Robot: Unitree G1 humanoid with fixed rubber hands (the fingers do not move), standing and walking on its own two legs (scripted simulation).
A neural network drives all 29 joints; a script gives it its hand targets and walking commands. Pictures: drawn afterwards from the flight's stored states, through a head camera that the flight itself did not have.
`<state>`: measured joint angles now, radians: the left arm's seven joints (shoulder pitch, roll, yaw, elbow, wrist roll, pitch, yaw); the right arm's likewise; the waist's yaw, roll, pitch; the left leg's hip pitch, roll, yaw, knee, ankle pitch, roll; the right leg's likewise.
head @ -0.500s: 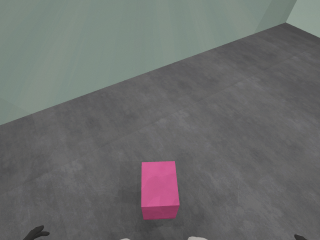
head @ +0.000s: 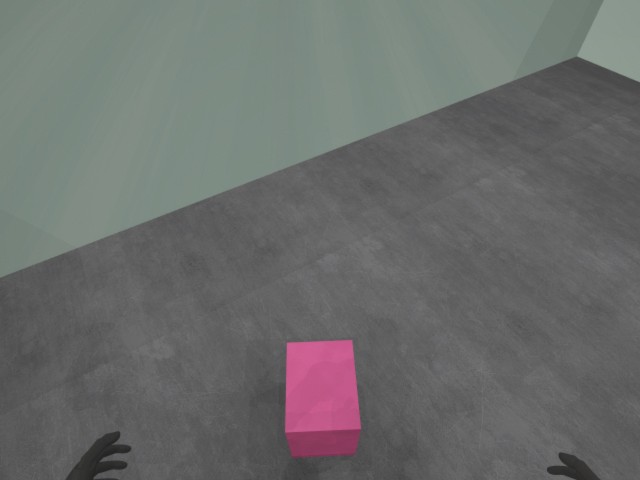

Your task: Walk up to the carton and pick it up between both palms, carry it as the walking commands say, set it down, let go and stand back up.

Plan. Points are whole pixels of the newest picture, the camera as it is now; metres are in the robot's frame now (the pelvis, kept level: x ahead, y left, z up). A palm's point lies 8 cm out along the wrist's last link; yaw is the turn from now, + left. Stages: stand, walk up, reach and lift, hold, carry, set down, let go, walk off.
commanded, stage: walk up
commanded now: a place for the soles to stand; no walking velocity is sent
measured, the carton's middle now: (321, 399) +0.45 +0.02 -0.65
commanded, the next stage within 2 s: reach and lift in 0.50 s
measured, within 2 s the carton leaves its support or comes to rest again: neither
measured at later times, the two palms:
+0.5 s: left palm out of the picture +0.09 +0.32 -0.10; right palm out of the picture +0.12 -0.32 -0.09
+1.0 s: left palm (134, 433) +0.22 +0.28 -0.13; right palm (519, 422) +0.23 -0.27 -0.12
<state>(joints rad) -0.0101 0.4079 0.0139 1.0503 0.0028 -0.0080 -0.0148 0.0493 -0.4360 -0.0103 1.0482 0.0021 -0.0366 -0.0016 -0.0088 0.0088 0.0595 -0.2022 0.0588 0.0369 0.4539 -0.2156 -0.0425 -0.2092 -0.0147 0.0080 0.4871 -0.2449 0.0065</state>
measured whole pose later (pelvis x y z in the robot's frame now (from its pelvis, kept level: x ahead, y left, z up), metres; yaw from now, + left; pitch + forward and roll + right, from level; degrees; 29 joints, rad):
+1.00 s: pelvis +0.01 +0.02 -0.04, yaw +0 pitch +12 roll +0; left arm -0.04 0.23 0.16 0.55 0.03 0.19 0.01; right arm -0.10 -0.35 -0.15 0.62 -0.05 0.17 0.08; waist 0.00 0.00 0.06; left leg -0.64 0.01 0.01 0.82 -0.39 -0.01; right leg -0.64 -0.04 0.05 0.83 -0.40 0.05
